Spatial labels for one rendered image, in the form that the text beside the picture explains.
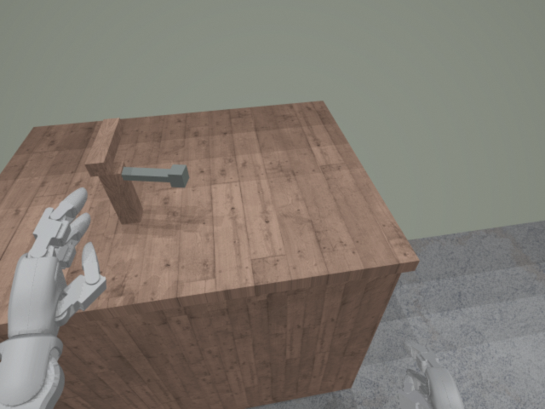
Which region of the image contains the counter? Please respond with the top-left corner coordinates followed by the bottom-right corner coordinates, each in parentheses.
top-left (0, 101), bottom-right (420, 409)

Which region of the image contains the robot right hand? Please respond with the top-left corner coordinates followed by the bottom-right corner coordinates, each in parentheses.
top-left (398, 339), bottom-right (465, 409)

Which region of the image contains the tap lever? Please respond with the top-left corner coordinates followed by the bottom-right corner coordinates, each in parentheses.
top-left (122, 164), bottom-right (189, 187)

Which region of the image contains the left robot forearm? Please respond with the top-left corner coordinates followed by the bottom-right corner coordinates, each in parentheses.
top-left (0, 333), bottom-right (65, 409)

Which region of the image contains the robot left hand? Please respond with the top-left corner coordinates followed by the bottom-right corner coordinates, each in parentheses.
top-left (8, 187), bottom-right (106, 338)

